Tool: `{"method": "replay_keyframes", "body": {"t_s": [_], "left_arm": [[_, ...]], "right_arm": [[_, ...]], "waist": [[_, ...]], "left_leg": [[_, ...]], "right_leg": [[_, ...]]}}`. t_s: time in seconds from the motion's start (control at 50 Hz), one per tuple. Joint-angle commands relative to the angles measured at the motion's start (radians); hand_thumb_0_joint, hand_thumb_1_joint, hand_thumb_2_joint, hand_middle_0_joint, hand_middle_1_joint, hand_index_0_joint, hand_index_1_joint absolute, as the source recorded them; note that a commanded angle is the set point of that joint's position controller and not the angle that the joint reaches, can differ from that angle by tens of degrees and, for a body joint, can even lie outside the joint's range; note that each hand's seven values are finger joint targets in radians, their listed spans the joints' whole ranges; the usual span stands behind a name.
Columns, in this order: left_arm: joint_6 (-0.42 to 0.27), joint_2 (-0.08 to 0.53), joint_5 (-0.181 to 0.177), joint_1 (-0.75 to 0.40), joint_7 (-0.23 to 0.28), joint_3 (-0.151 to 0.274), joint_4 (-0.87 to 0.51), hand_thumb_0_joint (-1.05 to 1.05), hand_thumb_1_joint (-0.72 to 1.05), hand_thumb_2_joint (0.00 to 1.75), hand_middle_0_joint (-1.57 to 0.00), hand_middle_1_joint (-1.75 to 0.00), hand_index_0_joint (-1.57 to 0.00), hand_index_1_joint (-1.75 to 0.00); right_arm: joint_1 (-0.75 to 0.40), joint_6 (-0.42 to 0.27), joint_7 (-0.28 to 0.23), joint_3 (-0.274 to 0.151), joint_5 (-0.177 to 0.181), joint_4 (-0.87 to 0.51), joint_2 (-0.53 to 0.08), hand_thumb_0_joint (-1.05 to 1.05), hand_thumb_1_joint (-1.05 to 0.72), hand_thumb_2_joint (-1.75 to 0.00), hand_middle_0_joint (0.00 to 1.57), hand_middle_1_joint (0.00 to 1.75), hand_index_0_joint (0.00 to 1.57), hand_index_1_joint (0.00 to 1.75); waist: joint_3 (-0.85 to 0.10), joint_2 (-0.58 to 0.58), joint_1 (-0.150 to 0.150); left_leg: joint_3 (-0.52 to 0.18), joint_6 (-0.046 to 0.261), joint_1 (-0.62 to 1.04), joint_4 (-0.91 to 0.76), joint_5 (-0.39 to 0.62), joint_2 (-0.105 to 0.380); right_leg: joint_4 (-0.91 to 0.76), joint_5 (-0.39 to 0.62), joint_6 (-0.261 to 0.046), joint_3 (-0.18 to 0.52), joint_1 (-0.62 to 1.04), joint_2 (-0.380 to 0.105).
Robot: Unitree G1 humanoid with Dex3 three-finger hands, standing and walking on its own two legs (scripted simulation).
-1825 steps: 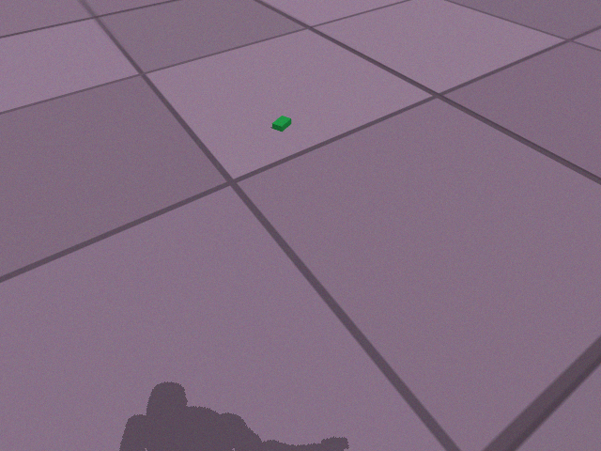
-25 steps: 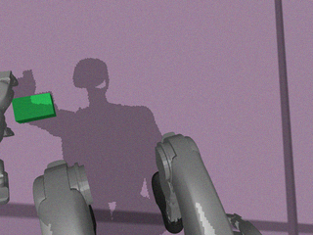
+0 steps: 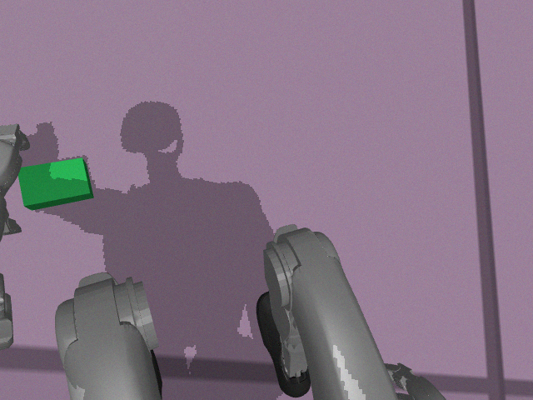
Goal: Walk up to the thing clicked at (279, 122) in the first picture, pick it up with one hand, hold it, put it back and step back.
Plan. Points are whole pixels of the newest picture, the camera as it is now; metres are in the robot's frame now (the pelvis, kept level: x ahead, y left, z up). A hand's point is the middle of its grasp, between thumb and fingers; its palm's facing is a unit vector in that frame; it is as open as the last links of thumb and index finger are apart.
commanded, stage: rise first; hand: left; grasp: from above
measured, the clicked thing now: (57, 183) +0.51 +0.25 -0.30
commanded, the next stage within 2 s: approach in 0.12 s
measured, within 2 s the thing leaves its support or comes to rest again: neither
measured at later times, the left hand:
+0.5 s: hand (25, 171) +0.49 +0.26 -0.18, palm faces -0.42 -0.06 -0.90, open 13.5 cm
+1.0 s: hand (22, 174) +0.48 +0.27 -0.18, palm faces -0.48 -0.07 -0.87, open 13.6 cm
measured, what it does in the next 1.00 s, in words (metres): stands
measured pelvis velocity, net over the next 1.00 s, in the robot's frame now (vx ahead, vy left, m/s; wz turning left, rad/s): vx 0.00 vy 0.00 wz -0.01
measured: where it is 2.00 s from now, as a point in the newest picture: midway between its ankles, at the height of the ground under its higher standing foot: (222, 387)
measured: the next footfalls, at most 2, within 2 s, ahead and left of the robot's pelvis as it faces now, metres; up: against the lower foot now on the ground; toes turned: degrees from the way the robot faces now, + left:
none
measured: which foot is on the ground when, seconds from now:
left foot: down 0.00-1.00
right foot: down 0.00-1.00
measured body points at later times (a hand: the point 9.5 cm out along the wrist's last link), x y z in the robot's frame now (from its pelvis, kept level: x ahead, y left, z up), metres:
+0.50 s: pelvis +0.00 +0.00 +0.00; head +0.24 +0.09 +0.37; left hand +0.51 +0.26 -0.12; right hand +0.04 -0.27 -0.09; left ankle +0.07 +0.13 -0.28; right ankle +0.10 -0.14 -0.28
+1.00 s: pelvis +0.00 +0.00 +0.00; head +0.25 +0.07 +0.36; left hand +0.51 +0.27 -0.13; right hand +0.02 -0.27 -0.10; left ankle +0.07 +0.13 -0.28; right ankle +0.10 -0.14 -0.28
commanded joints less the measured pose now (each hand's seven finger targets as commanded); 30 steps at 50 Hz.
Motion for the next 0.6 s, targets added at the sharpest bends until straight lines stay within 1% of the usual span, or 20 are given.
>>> {"method": "replay_keyframes", "body": {"t_s": [0.0, 0.04, 0.12, 0.18, 0.2, 0.22, 0.24, 0.28, 0.32, 0.34, 0.38, 0.42, 0.44, 0.46, 0.48, 0.5, 0.52, 0.54, 0.56, 0.58], "left_arm": [[0.007, 0.203, -0.020, -0.315, 0.039, 0.008, -0.135, 0.00, -0.41, 0.89, -0.18, -0.92, -0.19, -0.91], [0.009, 0.235, -0.020, -0.315, 0.035, 0.018, -0.139, 0.00, -0.41, 0.89, -0.18, -0.92, -0.20, -0.91], [0.009, 0.210, -0.031, -0.300, 0.029, 0.011, -0.135, 0.00, -0.40, 0.88, -0.20, -0.89, -0.21, -0.89], [0.005, 0.246, -0.034, -0.298, 0.022, 0.023, -0.143, 0.00, -0.39, 0.88, -0.22, -0.88, -0.22, -0.88], [0.006, 0.218, -0.035, -0.280, 0.021, 0.014, -0.128, 0.00, -0.42, 0.93, -0.24, -0.86, -0.21, -0.89], [0.005, 0.216, -0.031, -0.312, 0.019, 0.009, -0.130, 0.00, -0.40, 0.91, -0.19, -0.90, -0.19, -0.90], [0.004, 0.220, -0.027, -0.336, 0.022, 0.009, -0.142, 0.00, -0.42, 0.91, -0.17, -0.92, -0.17, -0.91], [0.000, 0.167, -0.029, -0.376, 0.020, -0.025, -0.144, 0.00, -0.43, 0.92, -0.15, -0.93, -0.16, -0.92], [-0.005, 0.148, -0.025, -0.406, 0.022, -0.046, -0.141, 0.00, -0.43, 0.93, -0.16, -0.94, -0.17, -0.93], [-0.006, 0.139, -0.026, -0.429, 0.025, -0.056, -0.155, 0.00, -0.42, 0.91, -0.16, -0.94, -0.17, -0.92], [-0.005, 0.122, -0.027, -0.494, 0.031, -0.071, -0.164, 0.00, -0.44, 0.93, -0.16, -0.93, -0.16, -0.92], [0.007, 0.107, -0.022, -0.499, 0.044, -0.086, -0.143, 0.00, -0.44, 0.93, -0.15, -0.93, -0.16, -0.93], [0.017, 0.122, -0.017, -0.511, 0.053, -0.079, -0.127, 0.00, -0.43, 0.92, -0.15, -0.94, -0.16, -0.92], [0.028, 0.131, -0.004, -0.516, 0.061, -0.075, -0.121, 0.00, -0.43, 0.92, -0.15, -0.93, -0.16, -0.92], [0.039, 0.163, -0.001, -0.522, 0.072, -0.056, -0.122, 0.00, -0.43, 0.91, -0.14, -0.94, -0.16, -0.92], [0.060, 0.159, 0.013, -0.481, 0.077, -0.056, -0.067, 0.00, -0.44, 0.92, -0.14, -0.93, -0.15, -0.92], [0.074, 0.164, 0.013, -0.485, 0.082, -0.050, -0.043, 0.00, -0.43, 0.91, -0.15, -0.93, -0.16, -0.91], [0.090, 0.176, 0.014, -0.482, 0.087, -0.039, -0.054, 0.00, -0.43, 0.92, -0.15, -0.93, -0.16, -0.92], [0.111, 0.167, 0.012, -0.439, 0.088, -0.038, -0.001, 0.00, -0.43, 0.92, -0.15, -0.94, -0.16, -0.92], [0.126, 0.160, -0.002, -0.444, 0.087, -0.040, 0.023, 0.00, -0.44, 0.92, -0.14, -0.93, -0.16, -0.92]], "right_arm": [[0.196, -0.009, -0.005, -0.089, 0.001, -0.004, -0.264, 0.00, -0.90, -0.90, 0.20, 0.30, 0.20, 0.30], [0.199, -0.011, -0.004, -0.088, 0.003, -0.003, -0.266, 0.00, -0.90, -0.90, 0.20, 0.30, 0.20, 0.30], [0.208, -0.013, 0.001, -0.085, -0.001, 0.000, -0.261, 0.00, -0.90, -0.90, 0.20, 0.30, 0.20, 0.30], [0.202, -0.010, -0.001, -0.086, 0.006, -0.003, -0.263, 0.00, -0.90, -0.90, 0.20, 0.30, 0.20, 0.30], [0.198, -0.010, -0.001, -0.087, 0.004, -0.001, -0.260, 0.00, -0.90, -0.90, 0.20, 0.30, 0.20, 0.30], [0.204, -0.011, 0.000, -0.086, 0.003, -0.001, -0.260, 0.00, -0.89, -0.89, 0.20, 0.30, 0.20, 0.30], [0.206, -0.010, -0.003, -0.086, 0.004, -0.001, -0.268, 0.00, -0.89, -0.89, 0.20, 0.30, 0.20, 0.30], [0.211, -0.012, -0.004, -0.086, 0.004, 0.003, -0.264, 0.00, -0.89, -0.89, 0.20, 0.30, 0.20, 0.30], [0.218, -0.016, -0.003, -0.080, 0.001, 0.013, -0.263, 0.00, -0.89, -0.89, 0.20, 0.30, 0.20, 0.30], [0.223, -0.017, -0.004, -0.079, 0.002, 0.015, -0.264, 0.00, -0.89, -0.89, 0.20, 0.30, 0.20, 0.30], [0.239, -0.022, -0.005, -0.080, 0.000, 0.018, -0.272, 0.00, -0.89, -0.89, 0.20, 0.30, 0.20, 0.30], [0.230, -0.023, -0.008, -0.075, -0.002, 0.016, -0.272, 0.00, -0.89, -0.89, 0.20, 0.30, 0.20, 0.30], [0.230, -0.025, -0.008, -0.075, -0.003, 0.015, -0.275, 0.00, -0.89, -0.89, 0.20, 0.30, 0.20, 0.30], [0.237, -0.026, -0.005, -0.072, -0.008, 0.011, -0.278, 0.00, -0.89, -0.89, 0.20, 0.30, 0.20, 0.30], [0.237, -0.023, -0.008, -0.072, -0.005, 0.010, -0.283, 0.00, -0.89, -0.89, 0.20, 0.30, 0.20, 0.30], [0.230, -0.020, -0.007, -0.070, -0.005, 0.001, -0.282, 0.00, -0.89, -0.89, 0.20, 0.30, 0.20, 0.30], [0.231, -0.020, -0.003, -0.061, -0.007, -0.004, -0.277, 0.00, -0.89, -0.89, 0.20, 0.30, 0.20, 0.30], [0.224, -0.015, -0.002, -0.059, -0.005, -0.010, -0.279, 0.00, -0.89, -0.89, 0.20, 0.30, 0.20, 0.30], [0.218, -0.011, -0.001, -0.056, -0.001, -0.018, -0.276, 0.00, -0.89, -0.89, 0.20, 0.30, 0.20, 0.30], [0.214, -0.011, 0.001, -0.048, 0.000, -0.026, -0.272, 0.00, -0.89, -0.89, 0.20, 0.30, 0.20, 0.30]], "waist": [[-0.644, 0.370, -0.016], [-0.653, 0.360, -0.003], [-0.649, 0.336, -0.011], [-0.668, 0.331, 0.005], [-0.654, 0.322, 0.006], [-0.650, 0.323, -0.013], [-0.649, 0.331, -0.013], [-0.639, 0.342, -0.041], [-0.621, 0.334, -0.060], [-0.637, 0.342, -0.058], [-0.644, 0.363, -0.084], [-0.648, 0.395, -0.077], [-0.644, 0.407, -0.077], [-0.650, 0.426, -0.087], [-0.672, 0.434, -0.064], [-0.665, 0.439, -0.065], [-0.649, 0.437, -0.065], [-0.684, 0.432, -0.050], [-0.670, 0.425, -0.046], [-0.643, 0.389, -0.055]], "left_leg": [[0.139, 0.058, 0.535, -0.252, 0.166, 0.004], [0.140, 0.061, 0.523, -0.245, 0.168, 0.004], [0.142, 0.065, 0.497, -0.240, 0.168, 0.004], [0.142, 0.067, 0.485, -0.243, 0.156, 0.004], [0.143, 0.066, 0.489, -0.245, 0.152, 0.004], [0.139, 0.066, 0.491, -0.242, 0.149, 0.005], [0.135, 0.064, 0.504, -0.245, 0.148, 0.004], [0.129, 0.061, 0.519, -0.240, 0.148, 0.007], [0.129, 0.063, 0.501, -0.233, 0.146, 0.010], [0.129, 0.062, 0.505, -0.231, 0.156, 0.010], [0.124, 0.059, 0.527, -0.231, 0.158, 0.013], [0.125, 0.054, 0.545, -0.240, 0.157, 0.013], [0.126, 0.051, 0.553, -0.240, 0.153, 0.015], [0.123, 0.049, 0.562, -0.244, 0.162, 0.015], [0.124, 0.048, 0.566, -0.255, 0.169, 0.014], [0.127, 0.047, 0.571, -0.252, 0.177, 0.013], [0.132, 0.050, 0.550, -0.253, 0.177, 0.011], [0.132, 0.052, 0.556, -0.260, 0.191, 0.010], [0.138, 0.055, 0.541, -0.255, 0.199, 0.008], [0.139, 0.063, 0.504, -0.248, 0.181, 0.009]], "right_leg": [[-0.225, 0.232, -0.091, -0.137, 0.288, 0.014], [-0.227, 0.234, -0.090, -0.131, 0.296, 0.015], [-0.235, 0.236, -0.085, -0.128, 0.329, 0.016], [-0.239, 0.220, -0.085, -0.125, 0.340, 0.019], [-0.241, 0.218, -0.085, -0.125, 0.337, 0.018], [-0.239, 0.216, -0.086, -0.130, 0.327, 0.019], [-0.237, 0.215, -0.088, -0.134, 0.308, 0.018], [-0.234, 0.219, -0.089, -0.138, 0.290, 0.017], [-0.242, 0.225, -0.086, -0.136, 0.299, 0.022], [-0.242, 0.236, -0.085, -0.135, 0.306, 0.022], [-0.238, 0.238, -0.086, -0.143, 0.289, 0.020], [-0.235, 0.237, -0.090, -0.145, 0.279, 0.023], [-0.230, 0.232, -0.091, -0.149, 0.265, 0.020], [-0.224, 0.240, -0.093, -0.153, 0.272, 0.022], [-0.222, 0.242, -0.095, -0.153, 0.268, 0.021], [-0.215, 0.250, -0.097, -0.152, 0.265, 0.021], [-0.217, 0.253, -0.097, -0.150, 0.270, 0.023], [-0.220, 0.263, -0.097, -0.147, 0.285, 0.025], [-0.220, 0.272, -0.097, -0.142, 0.289, 0.025], [-0.225, 0.265, -0.094, -0.139, 0.290, 0.027]]}}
